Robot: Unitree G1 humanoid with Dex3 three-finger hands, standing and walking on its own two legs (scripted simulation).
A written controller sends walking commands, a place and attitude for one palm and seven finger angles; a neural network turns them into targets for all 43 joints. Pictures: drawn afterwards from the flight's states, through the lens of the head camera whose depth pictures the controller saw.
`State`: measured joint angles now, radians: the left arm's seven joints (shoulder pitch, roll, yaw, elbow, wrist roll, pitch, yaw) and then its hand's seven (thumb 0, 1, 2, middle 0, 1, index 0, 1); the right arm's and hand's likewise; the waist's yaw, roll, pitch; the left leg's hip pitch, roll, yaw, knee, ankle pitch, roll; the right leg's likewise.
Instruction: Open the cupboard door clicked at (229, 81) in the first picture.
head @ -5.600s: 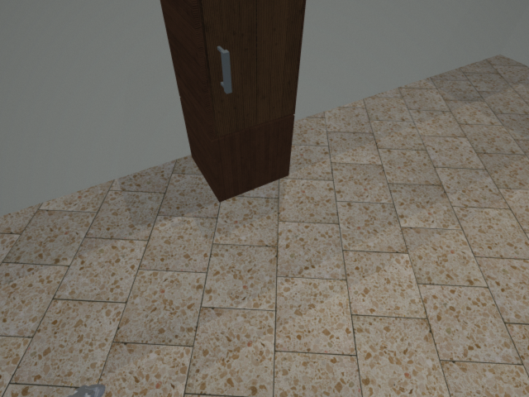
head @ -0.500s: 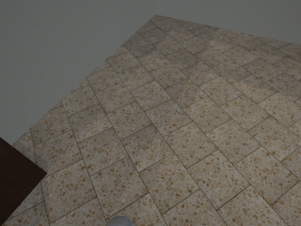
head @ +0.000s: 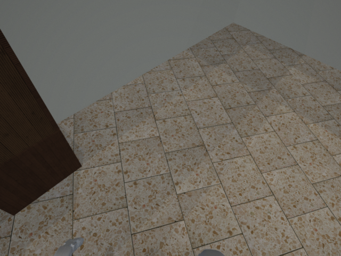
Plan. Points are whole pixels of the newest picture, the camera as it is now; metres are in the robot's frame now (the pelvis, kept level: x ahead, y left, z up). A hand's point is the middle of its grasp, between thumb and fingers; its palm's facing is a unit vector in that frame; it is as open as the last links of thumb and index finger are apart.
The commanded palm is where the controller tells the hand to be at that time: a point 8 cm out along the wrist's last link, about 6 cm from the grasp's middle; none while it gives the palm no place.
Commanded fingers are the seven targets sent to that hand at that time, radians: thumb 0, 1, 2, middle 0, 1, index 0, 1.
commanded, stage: turn to face it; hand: left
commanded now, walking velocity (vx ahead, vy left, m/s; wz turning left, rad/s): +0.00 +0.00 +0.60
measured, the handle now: out of the picture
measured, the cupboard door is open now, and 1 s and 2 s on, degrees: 0 0 0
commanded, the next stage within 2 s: take the last steps up to it in 1.26 s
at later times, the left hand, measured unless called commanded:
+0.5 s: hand out of the picture +0.01 +0.19 -0.16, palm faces +0.30 -0.91 -0.28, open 7.4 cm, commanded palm none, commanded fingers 0.00 0.90 0.90 -0.20 -0.30 -0.20 -0.30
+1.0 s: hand out of the picture -0.03 +0.26 -0.16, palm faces +0.57 -0.78 -0.25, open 7.4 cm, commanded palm none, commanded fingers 0.00 0.90 0.90 -0.20 -0.30 -0.20 -0.30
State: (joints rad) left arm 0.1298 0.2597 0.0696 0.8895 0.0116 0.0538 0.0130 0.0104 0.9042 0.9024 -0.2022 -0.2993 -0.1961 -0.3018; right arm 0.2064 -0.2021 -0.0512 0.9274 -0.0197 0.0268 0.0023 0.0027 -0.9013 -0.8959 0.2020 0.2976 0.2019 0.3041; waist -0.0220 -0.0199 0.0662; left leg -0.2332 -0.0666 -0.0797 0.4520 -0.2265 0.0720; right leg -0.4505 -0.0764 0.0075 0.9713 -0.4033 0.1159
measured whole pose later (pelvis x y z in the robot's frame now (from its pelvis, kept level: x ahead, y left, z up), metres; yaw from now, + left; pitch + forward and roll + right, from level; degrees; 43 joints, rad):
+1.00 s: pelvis -0.01 +0.02 +0.00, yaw +35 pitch +0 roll -1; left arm 0.14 0.25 0.05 0.88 0.01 0.05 0.02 0.01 0.90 0.90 -0.20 -0.30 -0.20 -0.30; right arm 0.19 -0.21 -0.05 0.92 -0.02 0.03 0.00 0.00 -0.90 -0.90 0.20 0.30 0.20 0.30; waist -0.02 0.00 0.06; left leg -0.24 -0.08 -0.11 0.47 -0.21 0.06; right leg -0.43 -0.06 0.00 0.92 -0.42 0.10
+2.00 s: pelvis +0.07 +0.10 -0.02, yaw +47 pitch -1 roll +1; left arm 0.18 0.17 0.04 1.03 0.02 -0.02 -0.03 0.01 0.90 0.90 -0.20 -0.30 -0.19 -0.30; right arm 0.45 -0.13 -0.03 1.16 -0.03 -0.04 -0.03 0.00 -0.91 -0.90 0.20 0.30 0.20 0.30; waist -0.04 0.01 0.05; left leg 0.04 0.02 0.06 0.43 -0.45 -0.01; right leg -0.38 -0.07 -0.12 0.58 -0.22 0.00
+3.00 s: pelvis +0.21 +0.18 +0.00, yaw +47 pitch +0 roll +3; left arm 0.23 0.14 0.03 1.00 0.03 0.01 0.02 0.01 0.90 0.90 -0.21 -0.30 -0.20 -0.30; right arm 0.22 -0.23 -0.07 1.04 -0.02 0.06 0.00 0.00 -0.91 -0.90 0.20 0.30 0.20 0.30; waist 0.01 0.04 0.03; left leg -0.38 0.00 0.01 0.95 -0.39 -0.03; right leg -0.27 -0.06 -0.07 0.52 -0.24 -0.03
